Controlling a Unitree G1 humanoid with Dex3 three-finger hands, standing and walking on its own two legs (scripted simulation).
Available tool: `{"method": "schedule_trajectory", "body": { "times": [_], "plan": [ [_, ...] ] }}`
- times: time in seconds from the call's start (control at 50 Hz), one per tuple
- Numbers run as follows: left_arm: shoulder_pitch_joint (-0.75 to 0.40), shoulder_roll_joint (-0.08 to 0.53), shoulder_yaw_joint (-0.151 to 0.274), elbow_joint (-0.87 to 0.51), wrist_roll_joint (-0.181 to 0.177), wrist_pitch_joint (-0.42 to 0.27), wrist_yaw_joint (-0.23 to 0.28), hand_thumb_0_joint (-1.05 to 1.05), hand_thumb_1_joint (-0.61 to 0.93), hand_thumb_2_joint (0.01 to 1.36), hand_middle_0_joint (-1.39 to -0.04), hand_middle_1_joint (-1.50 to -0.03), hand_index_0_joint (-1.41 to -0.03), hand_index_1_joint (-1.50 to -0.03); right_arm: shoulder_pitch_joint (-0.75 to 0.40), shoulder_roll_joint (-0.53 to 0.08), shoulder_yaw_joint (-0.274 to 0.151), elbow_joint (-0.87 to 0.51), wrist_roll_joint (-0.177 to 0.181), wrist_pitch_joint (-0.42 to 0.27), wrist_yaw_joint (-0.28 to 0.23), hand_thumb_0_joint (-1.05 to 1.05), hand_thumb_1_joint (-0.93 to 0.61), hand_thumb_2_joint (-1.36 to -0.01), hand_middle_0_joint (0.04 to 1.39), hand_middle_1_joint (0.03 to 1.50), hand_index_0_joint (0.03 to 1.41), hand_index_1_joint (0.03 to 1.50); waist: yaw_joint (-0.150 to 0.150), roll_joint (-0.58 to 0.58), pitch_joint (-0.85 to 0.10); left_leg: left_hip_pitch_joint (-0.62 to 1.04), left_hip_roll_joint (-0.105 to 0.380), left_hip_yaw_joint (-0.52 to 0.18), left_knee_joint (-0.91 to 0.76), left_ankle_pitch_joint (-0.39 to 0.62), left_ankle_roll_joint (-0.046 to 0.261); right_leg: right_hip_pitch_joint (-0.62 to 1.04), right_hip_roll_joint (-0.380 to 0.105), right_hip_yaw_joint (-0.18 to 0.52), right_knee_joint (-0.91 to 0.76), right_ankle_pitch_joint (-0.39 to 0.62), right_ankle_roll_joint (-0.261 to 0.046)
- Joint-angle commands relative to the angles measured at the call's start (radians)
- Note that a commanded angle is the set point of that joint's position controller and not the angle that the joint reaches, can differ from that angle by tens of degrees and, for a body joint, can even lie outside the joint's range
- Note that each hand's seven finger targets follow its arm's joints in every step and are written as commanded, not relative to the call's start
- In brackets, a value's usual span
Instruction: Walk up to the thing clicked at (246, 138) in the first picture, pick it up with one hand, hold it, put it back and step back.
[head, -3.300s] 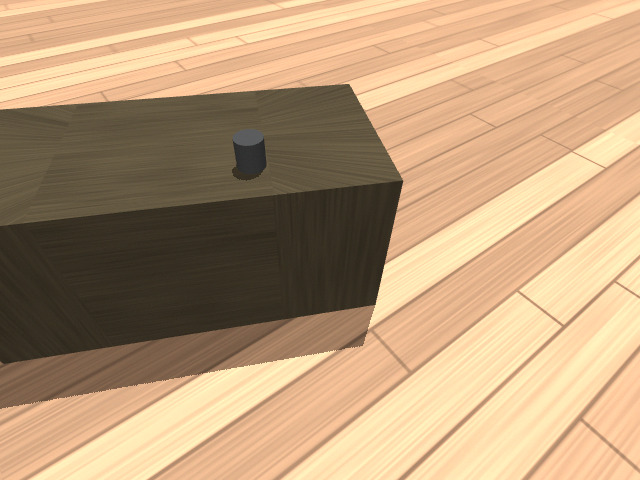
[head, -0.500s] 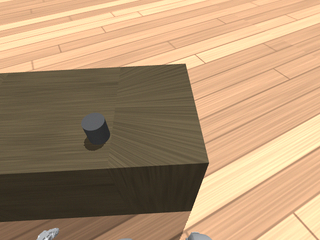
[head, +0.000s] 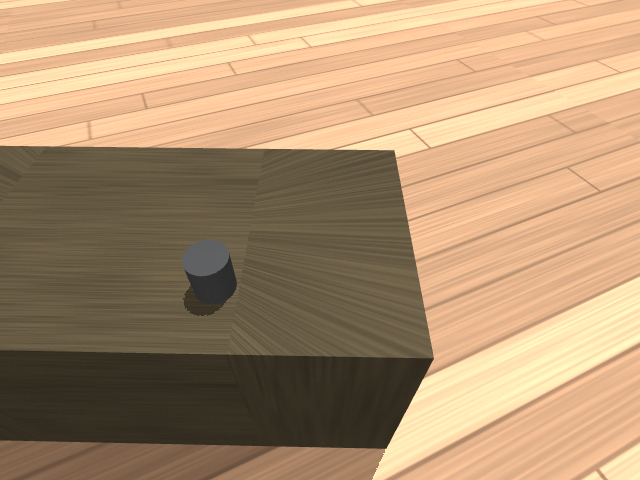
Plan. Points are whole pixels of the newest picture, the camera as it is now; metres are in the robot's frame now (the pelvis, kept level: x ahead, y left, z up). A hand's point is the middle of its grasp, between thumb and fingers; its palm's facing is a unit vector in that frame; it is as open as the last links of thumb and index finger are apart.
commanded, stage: walk up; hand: left
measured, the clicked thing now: (210, 272) +0.50 +0.21 -0.11
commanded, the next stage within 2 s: stand in 1.12 s
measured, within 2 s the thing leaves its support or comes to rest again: neither
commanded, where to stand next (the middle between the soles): +0.05 +0.02 m, yaw -2 degrees
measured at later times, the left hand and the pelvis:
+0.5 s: hand out of the picture +0.11 +0.27 -0.13, palm faces -0.02 -0.94 -0.35, open 7.4 cm; pelvis +0.02 +0.01 +0.02, yaw -1 degrees
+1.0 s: hand out of the picture +0.11 +0.26 -0.13, palm faces -0.03 -0.93 -0.36, open 7.4 cm; pelvis +0.03 +0.01 +0.02, yaw -1 degrees
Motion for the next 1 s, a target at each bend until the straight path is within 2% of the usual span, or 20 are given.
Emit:
{"method": "schedule_trajectory", "body": {
  "times": [0.0, 0.04, 0.18, 0.24, 0.28, 0.36, 0.5, 0.6, 0.78, 0.94, 0.98],
  "plan": [
    [-0.072, 0.231, 0.05, -0.051, -0.009, -0.044, 0.015, 0.0, 0.9, 0.9, -0.2, -0.3, -0.2, -0.3, -0.037, -0.198, -0.028, -0.03, 0.009, -0.03, -0.011, 0.0, -0.9, -0.9, 0.2, 0.3, 0.2, 0.3, -0.008, -0.032, -0.129, 0.047, 0.105, -0.133, -0.184, 0.149, 0.056, 0.122, -0.106, 0.146, -0.161, 0.144, -0.046],
    [-0.079, 0.236, 0.048, -0.045, -0.013, -0.043, 0.018, 0.0, 0.9, 0.9, -0.2, -0.3, -0.2, -0.3, -0.051, -0.207, -0.033, -0.017, 0.009, -0.027, -0.014, 0.0, -0.9, -0.9, 0.2, 0.3, 0.2, 0.3, -0.012, -0.019, -0.135, 0.101, 0.099, -0.114, -0.192, 0.201, 0.05, 0.105, -0.125, 0.147, -0.178, 0.201, -0.048],
    [-0.122, 0.217, 0.037, -0.011, -0.015, -0.036, 0.019, 0.0, 0.9, 0.9, -0.2, -0.3, -0.2, -0.3, -0.11, -0.191, -0.03, 0.019, 0.008, -0.02, -0.01, 0.0, -0.9, -0.9, 0.2, 0.3, 0.2, 0.3, -0.006, -0.022, -0.112, 0.13, 0.113, -0.118, -0.288, 0.173, 0.042, 0.134, -0.116, 0.131, -0.247, 0.154, -0.023],
    [-0.129, 0.21, 0.035, 0.002, -0.013, -0.033, 0.018, 0.0, 0.9, 0.9, -0.2, -0.3, -0.2, -0.3, -0.135, -0.192, -0.031, 0.031, 0.006, -0.021, -0.01, 0.0, -0.9, -0.9, 0.2, 0.3, 0.2, 0.3, -0.002, -0.001, -0.112, 0.131, 0.123, -0.121, -0.334, 0.166, 0.039, 0.173, -0.109, 0.114, -0.267, 0.155, -0.017],
    [-0.134, 0.207, 0.036, 0.009, -0.011, -0.033, 0.017, 0.0, 0.9, 0.9, -0.2, -0.3, -0.2, -0.3, -0.136, -0.188, -0.032, 0.038, 0.006, -0.023, -0.009, 0.0, -0.9, -0.9, 0.2, 0.3, 0.2, 0.3, -0.002, -0.011, -0.13, 0.149, 0.124, -0.111, -0.34, 0.203, 0.036, 0.205, -0.112, 0.107, -0.272, 0.193, -0.015],
    [-0.144, 0.203, 0.038, 0.021, -0.011, -0.03, 0.017, 0.0, 0.9, 0.9, -0.2, -0.3, -0.2, -0.3, -0.146, -0.179, -0.034, 0.05, 0.005, -0.022, -0.009, 0.0, -0.9, -0.9, 0.2, 0.3, 0.2, 0.3, -0.002, 0.005, -0.103, 0.151, 0.118, -0.104, -0.368, 0.184, 0.026, 0.195, -0.113, 0.114, -0.295, 0.173, -0.008],
    [-0.151, 0.206, 0.043, 0.022, -0.003, -0.029, 0.018, 0.0, 0.9, 0.9, -0.2, -0.3, -0.2, -0.3, -0.143, -0.181, -0.038, 0.056, 0.002, -0.021, -0.01, 0.0, -0.9, -0.9, 0.2, 0.3, 0.2, 0.3, -0.009, -0.011, -0.122, 0.17, 0.117, -0.089, -0.374, 0.189, 0.025, 0.22, -0.115, 0.11, -0.308, 0.196, -0.007],
    [-0.148, 0.202, 0.043, 0.026, -0.001, -0.025, 0.019, 0.0, 0.9, 0.9, -0.2, -0.3, -0.2, -0.3, -0.144, -0.179, -0.038, 0.056, 0.001, -0.018, -0.01, 0.0, -0.9, -0.9, 0.2, 0.3, 0.2, 0.3, -0.009, -0.005, -0.095, 0.152, 0.116, -0.093, -0.388, 0.128, 0.027, 0.204, -0.11, 0.109, -0.315, 0.156, -0.006],
    [-0.145, 0.202, 0.047, 0.024, 0.002, -0.026, 0.02, 0.0, 0.9, 0.9, -0.2, -0.3, -0.2, -0.3, -0.117, -0.176, -0.04, 0.058, 0.003, -0.016, -0.011, 0.0, -0.9, -0.9, 0.2, 0.3, 0.2, 0.3, -0.017, -0.016, -0.117, 0.184, 0.111, -0.087, -0.371, 0.176, 0.025, 0.21, -0.115, 0.117, -0.318, 0.185, -0.009],
    [-0.145, 0.2, 0.048, 0.022, 0.001, -0.022, 0.021, 0.0, 0.9, 0.9, -0.2, -0.3, -0.2, -0.3, -0.113, -0.175, -0.04, 0.06, 0.002, -0.014, -0.012, 0.0, -0.9, -0.9, 0.2, 0.3, 0.2, 0.3, -0.016, -0.016, -0.094, 0.176, 0.11, -0.089, -0.38, 0.176, 0.022, 0.201, -0.113, 0.117, -0.32, 0.187, -0.009],
    [-0.136, 0.196, 0.048, 0.022, 0.002, -0.022, 0.02, 0.0, 0.9, 0.9, -0.2, -0.3, -0.2, -0.3, -0.112, -0.177, -0.041, 0.06, 0.003, -0.015, -0.012, 0.0, -0.9, -0.9, 0.2, 0.3, 0.2, 0.3, -0.013, -0.008, -0.113, 0.188, 0.116, -0.091, -0.38, 0.183, 0.025, 0.217, -0.113, 0.111, -0.311, 0.192, -0.011]
  ]
}}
